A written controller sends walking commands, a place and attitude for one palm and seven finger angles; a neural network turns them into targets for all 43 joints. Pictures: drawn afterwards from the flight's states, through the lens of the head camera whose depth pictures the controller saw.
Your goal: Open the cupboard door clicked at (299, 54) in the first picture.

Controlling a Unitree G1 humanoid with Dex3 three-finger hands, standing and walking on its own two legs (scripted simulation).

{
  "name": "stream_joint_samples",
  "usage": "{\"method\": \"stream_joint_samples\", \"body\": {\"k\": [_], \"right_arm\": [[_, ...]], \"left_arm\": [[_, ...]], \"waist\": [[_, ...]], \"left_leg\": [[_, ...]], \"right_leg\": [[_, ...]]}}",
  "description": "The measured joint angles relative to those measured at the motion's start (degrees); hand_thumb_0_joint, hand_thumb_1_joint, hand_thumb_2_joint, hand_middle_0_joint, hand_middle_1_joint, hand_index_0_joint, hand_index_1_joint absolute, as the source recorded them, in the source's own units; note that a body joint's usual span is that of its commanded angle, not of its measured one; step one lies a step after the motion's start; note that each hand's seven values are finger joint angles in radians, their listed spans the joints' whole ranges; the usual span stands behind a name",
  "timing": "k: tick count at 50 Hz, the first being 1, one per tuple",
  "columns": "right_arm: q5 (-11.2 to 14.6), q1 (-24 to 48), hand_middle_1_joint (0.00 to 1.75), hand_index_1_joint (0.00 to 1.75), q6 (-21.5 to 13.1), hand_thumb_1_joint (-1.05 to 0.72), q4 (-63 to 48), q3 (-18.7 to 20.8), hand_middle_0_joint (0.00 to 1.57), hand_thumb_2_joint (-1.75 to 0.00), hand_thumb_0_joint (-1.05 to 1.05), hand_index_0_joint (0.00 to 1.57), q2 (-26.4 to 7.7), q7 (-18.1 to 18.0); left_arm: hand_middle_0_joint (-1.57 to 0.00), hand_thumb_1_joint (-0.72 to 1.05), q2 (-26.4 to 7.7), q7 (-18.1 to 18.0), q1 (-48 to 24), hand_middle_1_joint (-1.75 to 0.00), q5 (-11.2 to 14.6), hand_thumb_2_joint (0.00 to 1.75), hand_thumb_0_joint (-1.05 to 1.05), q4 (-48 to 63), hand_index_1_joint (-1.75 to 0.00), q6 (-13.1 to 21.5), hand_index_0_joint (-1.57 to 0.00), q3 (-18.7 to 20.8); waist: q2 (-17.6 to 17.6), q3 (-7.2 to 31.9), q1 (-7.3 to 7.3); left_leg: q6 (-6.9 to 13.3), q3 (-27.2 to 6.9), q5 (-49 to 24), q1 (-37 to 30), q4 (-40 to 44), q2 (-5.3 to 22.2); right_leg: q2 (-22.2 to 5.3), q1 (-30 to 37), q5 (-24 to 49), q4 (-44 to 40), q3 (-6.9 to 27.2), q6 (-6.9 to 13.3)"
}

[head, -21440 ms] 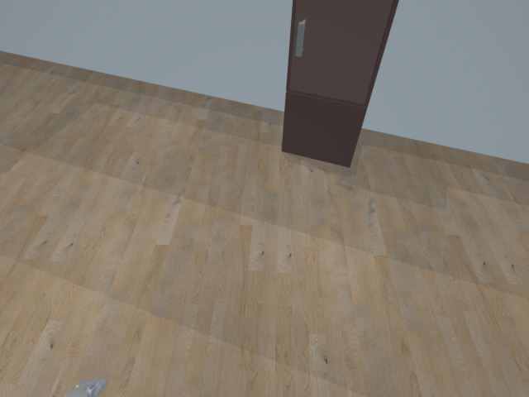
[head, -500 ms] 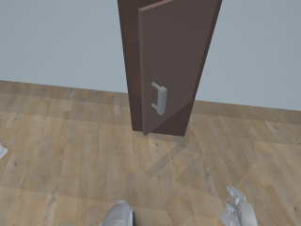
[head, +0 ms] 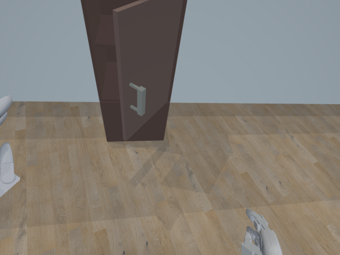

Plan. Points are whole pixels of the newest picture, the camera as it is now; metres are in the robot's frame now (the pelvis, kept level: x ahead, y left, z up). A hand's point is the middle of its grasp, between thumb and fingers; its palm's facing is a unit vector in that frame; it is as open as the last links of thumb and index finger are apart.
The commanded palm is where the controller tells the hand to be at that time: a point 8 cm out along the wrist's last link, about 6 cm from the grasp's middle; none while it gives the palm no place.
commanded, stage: stop stepping back and stand still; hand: left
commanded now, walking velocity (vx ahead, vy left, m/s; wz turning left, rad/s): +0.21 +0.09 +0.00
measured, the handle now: (136, 99) +0.68 +0.15 -0.10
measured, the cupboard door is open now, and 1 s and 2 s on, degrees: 50 50 50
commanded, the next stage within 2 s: let the arm hang, fingers relaxed in 0.40 s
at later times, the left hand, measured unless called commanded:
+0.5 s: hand (28, 186) +0.19 +0.24 +0.16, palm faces +0.42 -0.78 -0.47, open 7.4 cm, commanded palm none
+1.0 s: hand out of the picture -0.09 +0.21 -0.19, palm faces +0.01 -0.98 -0.22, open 7.2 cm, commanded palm none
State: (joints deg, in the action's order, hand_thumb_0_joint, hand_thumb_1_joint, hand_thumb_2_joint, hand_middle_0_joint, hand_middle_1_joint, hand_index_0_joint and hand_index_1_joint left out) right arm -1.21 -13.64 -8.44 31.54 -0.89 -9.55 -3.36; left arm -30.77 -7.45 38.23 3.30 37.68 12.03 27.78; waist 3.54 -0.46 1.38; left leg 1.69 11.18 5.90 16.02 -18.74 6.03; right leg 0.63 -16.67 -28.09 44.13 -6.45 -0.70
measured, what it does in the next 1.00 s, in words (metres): steps on the spot: right foot, then left foot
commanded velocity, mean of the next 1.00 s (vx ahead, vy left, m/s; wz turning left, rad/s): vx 0.05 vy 0.03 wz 0.00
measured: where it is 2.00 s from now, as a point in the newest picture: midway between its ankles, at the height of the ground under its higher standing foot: outside the picture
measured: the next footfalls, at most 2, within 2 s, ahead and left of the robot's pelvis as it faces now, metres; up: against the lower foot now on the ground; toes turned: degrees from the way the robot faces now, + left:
right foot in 0.10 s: -0.06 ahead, -0.10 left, +0.00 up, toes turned -5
left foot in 0.36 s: +0.04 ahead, +0.13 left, +0.00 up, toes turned +1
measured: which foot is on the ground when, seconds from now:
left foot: down 0.00-0.06, up 0.08-0.34, down 0.36-1.00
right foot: up 0.00-0.08, down 0.10-1.00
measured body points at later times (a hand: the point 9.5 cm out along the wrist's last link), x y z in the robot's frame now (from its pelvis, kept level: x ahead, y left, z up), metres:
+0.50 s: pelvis -0.03 -0.02 -0.02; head -0.03 -0.02 +0.43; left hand +0.16 +0.28 +0.18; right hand +0.12 -0.26 -0.11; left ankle +0.00 +0.11 -0.75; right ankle -0.10 -0.10 -0.75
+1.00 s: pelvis -0.05 +0.02 -0.01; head -0.01 +0.03 +0.43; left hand -0.09 +0.27 -0.17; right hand -0.03 -0.23 -0.16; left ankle +0.00 +0.13 -0.75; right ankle -0.10 -0.10 -0.75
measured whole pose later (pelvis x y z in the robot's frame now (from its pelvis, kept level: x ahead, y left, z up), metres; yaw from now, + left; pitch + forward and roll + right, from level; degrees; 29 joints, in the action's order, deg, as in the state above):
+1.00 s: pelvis -0.05 +0.02 -0.01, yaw -1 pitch -1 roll -1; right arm -0.9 -15.2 1.7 58.0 0.2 -12.2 -1.7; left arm -12.5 -0.7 21.3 -0.4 -60.6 -2.0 0.9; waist 0.4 -5.4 -0.9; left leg 0.8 1.7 11.9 15.7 -28.8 0.9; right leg -0.5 -5.7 -18.4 25.3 -4.0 0.1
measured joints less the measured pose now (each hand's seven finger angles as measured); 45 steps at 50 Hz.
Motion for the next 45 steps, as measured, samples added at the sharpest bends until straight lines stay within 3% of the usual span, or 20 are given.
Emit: {"method": "stream_joint_samples", "body": {"k": [3, 4, 5, 7, 10, 14, 19, 23, 26, 28, 31, 35, 36, 39, 42, 45], "right_arm": [[0.0, -2.0, 0.31, 0.3, 1.8, -0.9, 1.5, 0.7, 0.21, -0.9, 0.01, 0.21, -1.4, -1.1], [0.2, -2.4, 0.31, 0.3, 2.3, -0.9, 1.4, 0.8, 0.21, -0.9, 0.02, 0.21, -1.8, -1.1], [0.4, -2.3, 0.31, 0.3, 2.6, -0.9, 1.7, 1.0, 0.21, -0.9, 0.02, 0.21, -2.6, -1.1], [0.2, -1.3, 0.3, 0.3, 2.9, -0.9, 5.5, 1.6, 0.21, -0.9, 0.02, 0.21, -4.7, -0.6], [0.9, -3.5, 0.3, 0.3, 3.3, -0.9, 8.9, 2.0, 0.21, -0.9, 0.02, 0.21, -4.7, -0.3], [1.2, -5.4, 0.3, 0.3, 2.2, -0.9, 9.4, 2.1, 0.21, -0.9, 0.02, 0.21, -4.4, -2.0], [1.0, -4.3, 0.3, 0.3, 0.8, -0.9, 8.4, 1.8, 0.2, -0.9, 0.02, 0.2, -4.0, -2.7], [0.9, -1.0, 0.3, 0.3, 0.5, -0.9, 6.5, 1.0, 0.2, -0.9, 0.02, 0.2, -1.7, -2.0], [0.7, 0.5, 0.3, 0.3, -0.9, -0.9, 5.8, 0.4, 0.2, -0.9, 0.02, 0.2, -1.1, -0.4], [0.8, 2.0, 0.3, 0.3, 1.1, -0.9, 7.8, 1.0, 0.21, -0.9, 0.02, 0.21, -2.7, 1.7], [0.5, 3.7, 0.3, 0.3, 5.2, -0.9, 11.1, 1.5, 0.21, -0.9, 0.01, 0.21, -4.7, 3.0], [-0.2, 3.1, 0.3, 0.3, 9.0, -0.9, 14.1, 1.3, 0.21, -0.9, 0.01, 0.21, -4.5, 3.6], [-0.3, 2.7, 0.3, 0.3, 9.6, -0.9, 14.7, 1.3, 0.21, -0.9, 0.01, 0.21, -4.1, 3.7], [-0.5, 1.3, 0.3, 0.3, 9.8, -0.9, 16.4, 1.3, 0.21, -0.9, 0.01, 0.21, -3.3, 3.5], [-0.5, -0.5, 0.3, 0.3, 10.0, -0.9, 19.5, 1.0, 0.21, -0.9, 0.01, 0.21, -2.4, 2.9], [-0.3, -1.4, 0.3, 0.3, 10.6, -0.9, 22.6, 1.0, 0.2, -0.9, 0.01, 0.2, -2.5, 2.2]], "left_arm": [[-0.22, 0.89, 0.6, -1.6, -2.4, -0.31, 0.2, 0.9, 0.01, -5.0, -0.3, -1.5, -0.22, 0.8], [-0.22, 0.89, 0.3, -2.1, -2.5, -0.31, 0.2, 0.9, 0.01, -5.6, -0.3, -2.1, -0.21, 1.7], [-0.22, 0.89, 0.7, -2.4, -3.0, -0.31, 0.3, 0.9, 0.01, -6.0, -0.3, -2.5, -0.21, 2.0], [-0.22, 0.89, 4.1, -2.0, -4.4, -0.31, 0.0, 0.9, 0.01, -7.4, -0.3, -2.2, -0.21, -0.3], [-0.21, 0.89, 7.2, -1.4, -4.4, -0.31, -0.6, 0.9, 0.01, -9.8, -0.3, -1.1, -0.21, -3.5], [-0.22, 0.89, 9.9, -1.3, -5.9, -0.31, -1.8, 0.9, 0.01, -13.6, -0.3, 0.1, -0.21, -6.0], [-0.22, 0.89, 8.8, -1.3, -9.2, -0.31, -1.9, 0.9, 0.01, -14.3, -0.3, 0.6, -0.21, -5.9], [-0.22, 0.89, 7.0, -1.5, -9.2, -0.31, -1.5, 0.9, 0.01, -13.4, -0.3, 0.7, -0.21, -3.1], [-0.21, 0.89, 5.9, -0.4, -10.2, -0.31, -2.5, 0.9, 0.01, -14.7, -0.3, 0.9, -0.21, -3.3], [-0.21, 0.89, 7.2, 2.4, -15.6, -0.31, -4.1, 0.9, 0.0, -24.6, -0.3, -2.9, -0.2, -9.2], [-0.2, 0.9, 11.8, 5.4, -20.9, -0.3, -5.0, 0.9, 0.0, -44.0, -0.3, -9.8, -0.2, -18.4], [-0.2, 0.91, 17.8, 7.1, -21.5, -0.3, -5.5, 0.9, 0.0, -65.6, -0.3, -13.5, -0.2, -25.9], [-0.2, 0.91, 19.0, 7.1, -20.8, -0.3, -5.5, 0.9, 0.0, -69.6, -0.3, -14.0, -0.2, -26.9], [-0.21, 0.92, 21.4, 6.6, -18.3, -0.3, -4.5, 0.9, 0.0, -79.3, -0.3, -14.8, -0.2, -27.9], [-0.21, 0.99, 19.6, 5.6, -17.9, -0.3, -4.0, 0.89, -0.01, -86.6, -0.3, -15.3, -0.21, -26.4], [-0.21, 0.99, 18.7, 6.3, -17.5, -0.3, -3.8, 0.89, -0.01, -92.0, -0.3, -15.1, -0.21, -26.5]], "waist": [[-0.8, 2.0, 0.71], [0.5, 2.7, 0.53], [1.1, 2.9, -0.53], [-1.6, 1.8, -1.58], [-1.3, 4.4, -1.84], [-1.3, 5.6, -1.59], [-2.4, 4.2, -0.79], [-0.7, 2.6, -0.24], [-1.9, 2.5, -0.43], [-4.9, 3.5, -1.38], [-8.6, 4.5, -1.41], [-7.2, 2.5, -1.04], [-6.1, 1.6, -1.03], [-2.9, -1.4, -1.0], [-0.5, -2.9, -1.73], [-1.0, -4.1, -2.29]], "left_leg": [[-0.6, -0.7, 6.2, 3.5, -3.4, -1.2], [-0.8, -0.3, 10.5, 6.3, -7.8, -2.5], [-1.0, -1.4, 13.3, 9.7, -14.5, -3.3], [-1.9, -6.0, 14.3, 13.3, -27.1, -2.7], [-2.7, -7.4, 11.9, 13.6, -34.0, -3.3], [-1.4, -6.0, 10.2, 7.9, -25.6, -3.5], [-0.2, -4.7, 8.4, -1.1, -10.7, -4.0], [-1.4, -3.0, 9.4, -0.6, -12.5, -4.6], [-1.6, -2.7, 9.6, 1.0, -13.7, -3.9], [-1.6, -3.4, 9.8, 3.3, -15.2, -3.6], [-1.4, -5.0, 10.3, 5.3, -18.1, -4.0], [-1.0, -8.7, 17.5, 4.8, -23.6, -5.2], [-0.9, -9.2, 17.4, 4.1, -23.0, -5.3], [-1.1, -9.9, 7.8, 1.4, -17.9, -4.9], [-2.0, -10.1, 10.5, 1.2, -17.4, -4.8], [-1.9, -10.3, 9.0, 0.9, -14.5, -4.6]], "right_leg": [[0.4, 7.1, -2.0, -11.0, -1.6, 2.1], [-0.4, 9.1, -2.0, -16.1, 0.7, 3.8], [-1.2, 8.8, 4.1, -19.2, 3.2, 5.3], [0.1, 7.7, 9.4, -16.8, 3.6, 5.0], [-0.4, 9.0, 7.7, -17.5, 4.2, 3.9], [-1.0, 10.7, 7.6, -18.6, 4.6, 3.6], [-0.2, 9.9, 4.6, -13.8, 3.8, 3.1], [-1.5, 6.9, 4.0, -7.7, 4.8, 1.2], [-1.4, 6.2, 2.6, -8.6, 3.6, 1.8], [-1.2, 4.9, 3.1, -8.6, 2.9, 3.2], [-1.4, 4.1, 2.9, -7.8, 2.1, 2.7], [-1.8, 6.3, 2.3, -7.5, 2.0, 2.5], [-1.8, 7.1, 2.3, -7.7, 2.0, 2.5], [-1.3, 8.1, 2.0, -7.2, 2.2, 1.9], [-1.1, 9.0, 3.3, -9.6, 2.0, 1.7], [-0.7, 10.0, 6.3, -14.2, 1.8, 1.5]]}}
